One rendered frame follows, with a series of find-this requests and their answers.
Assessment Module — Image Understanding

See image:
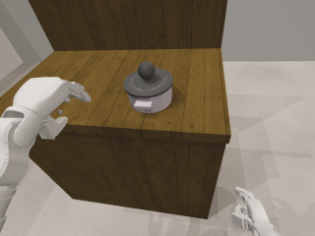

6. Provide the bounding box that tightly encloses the left robot hand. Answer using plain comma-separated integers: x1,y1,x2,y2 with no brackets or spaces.
12,77,92,140

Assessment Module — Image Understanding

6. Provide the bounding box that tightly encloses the knob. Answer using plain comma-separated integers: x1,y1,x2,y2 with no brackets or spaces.
138,61,156,80

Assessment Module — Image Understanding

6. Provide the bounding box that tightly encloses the pot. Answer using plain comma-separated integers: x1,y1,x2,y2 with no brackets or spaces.
127,87,172,114

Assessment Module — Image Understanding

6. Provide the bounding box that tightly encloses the robot right forearm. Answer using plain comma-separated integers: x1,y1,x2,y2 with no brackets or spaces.
252,220,282,236

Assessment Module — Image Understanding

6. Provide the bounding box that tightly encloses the table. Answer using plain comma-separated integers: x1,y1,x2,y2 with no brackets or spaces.
0,0,231,219

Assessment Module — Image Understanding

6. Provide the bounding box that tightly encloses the right robot hand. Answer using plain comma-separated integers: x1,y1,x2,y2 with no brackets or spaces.
232,187,270,231

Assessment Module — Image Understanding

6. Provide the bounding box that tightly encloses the lid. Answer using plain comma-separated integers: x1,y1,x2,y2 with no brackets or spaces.
123,67,173,98

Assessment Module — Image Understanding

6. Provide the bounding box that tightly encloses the robot left forearm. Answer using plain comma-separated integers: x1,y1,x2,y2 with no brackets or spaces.
0,106,44,233

